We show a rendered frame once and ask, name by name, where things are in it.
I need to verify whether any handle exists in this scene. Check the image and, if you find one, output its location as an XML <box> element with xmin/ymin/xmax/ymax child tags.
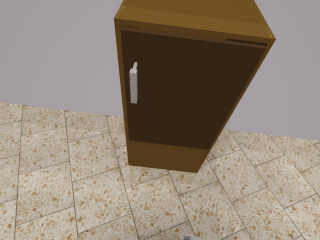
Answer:
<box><xmin>129</xmin><ymin>62</ymin><xmax>138</xmax><ymax>104</ymax></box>

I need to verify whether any cupboard door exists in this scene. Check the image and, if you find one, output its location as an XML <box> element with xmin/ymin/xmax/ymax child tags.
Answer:
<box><xmin>121</xmin><ymin>27</ymin><xmax>266</xmax><ymax>150</ymax></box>

